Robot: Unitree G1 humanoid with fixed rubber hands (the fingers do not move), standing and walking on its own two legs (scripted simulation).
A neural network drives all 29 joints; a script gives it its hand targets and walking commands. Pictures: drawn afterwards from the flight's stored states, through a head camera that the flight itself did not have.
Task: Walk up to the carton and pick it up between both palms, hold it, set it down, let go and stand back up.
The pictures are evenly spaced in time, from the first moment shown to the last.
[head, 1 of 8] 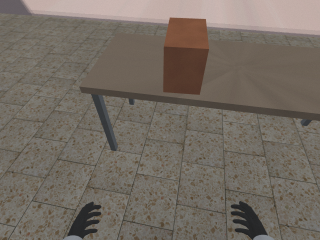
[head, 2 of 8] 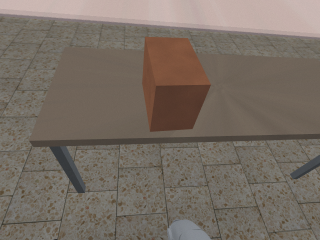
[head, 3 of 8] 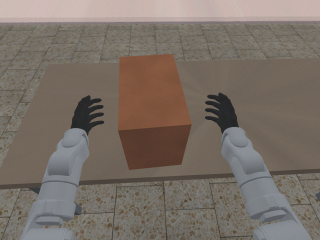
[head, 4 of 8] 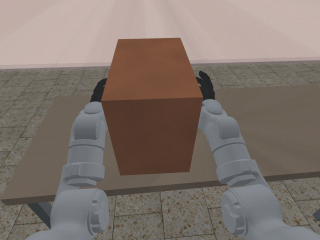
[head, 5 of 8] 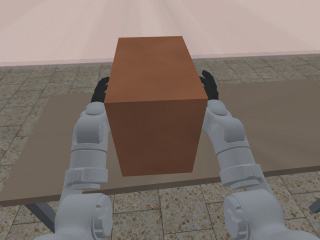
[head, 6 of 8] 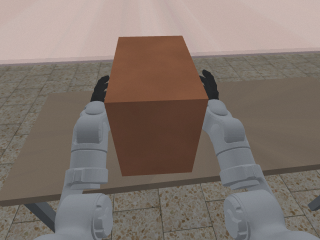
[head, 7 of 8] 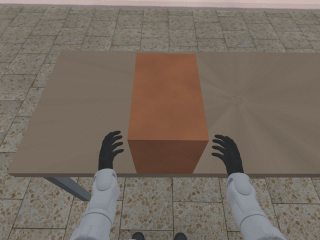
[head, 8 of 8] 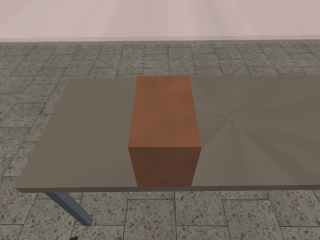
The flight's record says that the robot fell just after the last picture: no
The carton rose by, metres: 0.20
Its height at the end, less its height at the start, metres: +0.00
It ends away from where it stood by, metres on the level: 0.03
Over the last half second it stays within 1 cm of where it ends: yes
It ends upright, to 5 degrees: yes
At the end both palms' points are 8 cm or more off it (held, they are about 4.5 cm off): yes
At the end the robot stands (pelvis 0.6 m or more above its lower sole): yes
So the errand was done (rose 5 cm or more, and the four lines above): yes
